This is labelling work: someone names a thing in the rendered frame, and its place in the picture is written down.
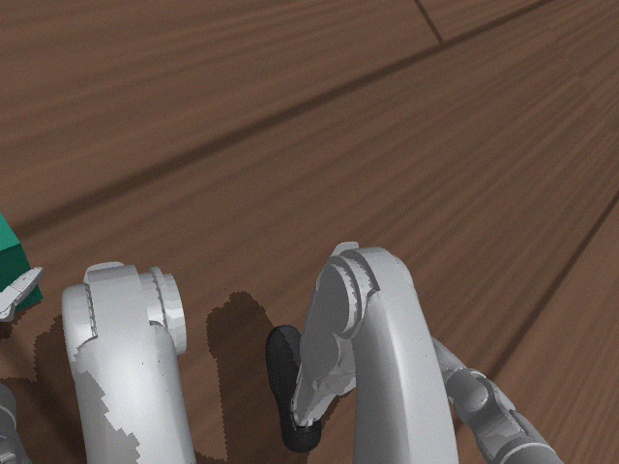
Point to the left robot hand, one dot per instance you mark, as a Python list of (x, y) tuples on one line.
[(17, 292)]

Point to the right robot arm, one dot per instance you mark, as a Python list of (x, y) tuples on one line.
[(503, 435)]

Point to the right robot hand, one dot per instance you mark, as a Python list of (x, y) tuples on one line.
[(448, 362)]

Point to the left robot arm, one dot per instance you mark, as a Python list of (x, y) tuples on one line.
[(11, 449)]

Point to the right robot foot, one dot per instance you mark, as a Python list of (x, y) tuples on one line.
[(283, 362)]

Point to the carton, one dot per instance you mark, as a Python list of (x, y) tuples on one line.
[(13, 263)]

